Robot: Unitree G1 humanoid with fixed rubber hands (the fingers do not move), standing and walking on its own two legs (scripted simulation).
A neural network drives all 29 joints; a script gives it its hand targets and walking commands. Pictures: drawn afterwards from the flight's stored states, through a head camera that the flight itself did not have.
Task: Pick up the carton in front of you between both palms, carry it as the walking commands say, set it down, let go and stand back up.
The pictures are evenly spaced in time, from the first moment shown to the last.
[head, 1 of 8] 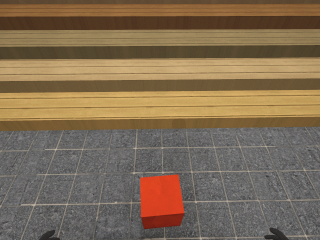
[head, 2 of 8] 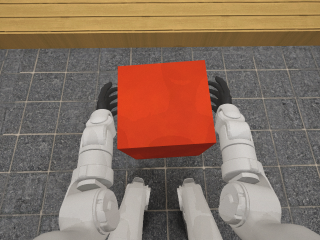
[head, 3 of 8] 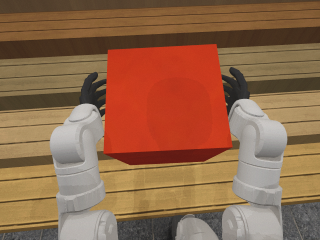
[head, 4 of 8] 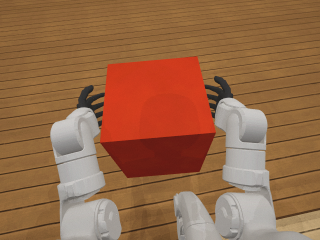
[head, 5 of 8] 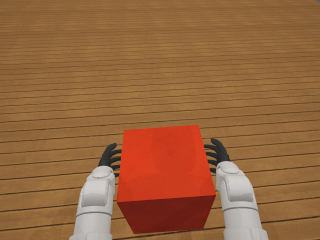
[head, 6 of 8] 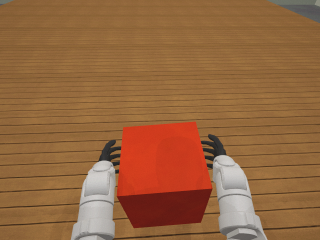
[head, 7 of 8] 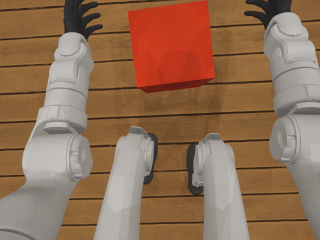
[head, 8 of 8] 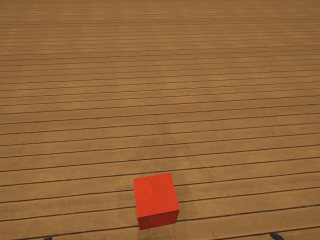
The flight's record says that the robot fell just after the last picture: no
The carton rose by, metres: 1.90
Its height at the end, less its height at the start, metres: +1.14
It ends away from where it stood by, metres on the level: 5.25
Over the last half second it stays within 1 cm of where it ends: yes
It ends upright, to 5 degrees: yes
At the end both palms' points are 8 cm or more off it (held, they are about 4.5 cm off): yes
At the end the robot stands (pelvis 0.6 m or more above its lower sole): yes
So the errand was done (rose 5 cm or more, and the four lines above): yes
